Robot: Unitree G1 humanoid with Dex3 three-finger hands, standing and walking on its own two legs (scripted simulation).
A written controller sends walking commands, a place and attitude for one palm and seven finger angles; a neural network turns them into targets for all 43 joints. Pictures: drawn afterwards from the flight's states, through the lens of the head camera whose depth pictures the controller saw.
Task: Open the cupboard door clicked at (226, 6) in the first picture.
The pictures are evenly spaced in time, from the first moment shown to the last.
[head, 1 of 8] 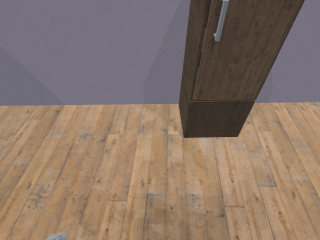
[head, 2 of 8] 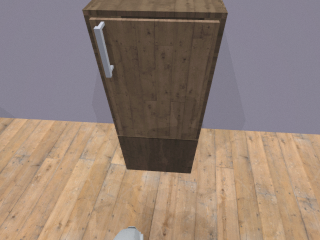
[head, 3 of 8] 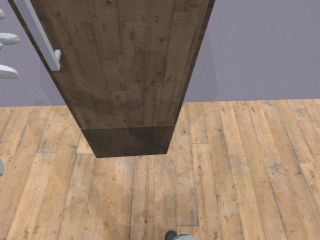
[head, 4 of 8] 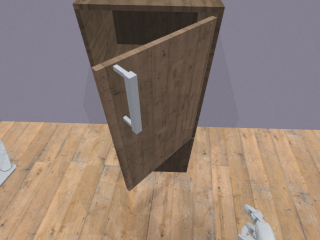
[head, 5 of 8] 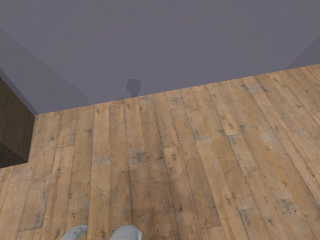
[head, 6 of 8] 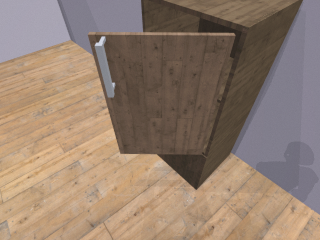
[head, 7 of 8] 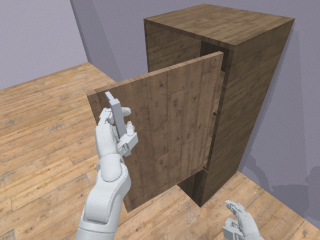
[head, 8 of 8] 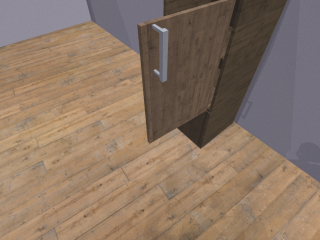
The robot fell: no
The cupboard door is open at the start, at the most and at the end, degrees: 0 87 86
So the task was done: yes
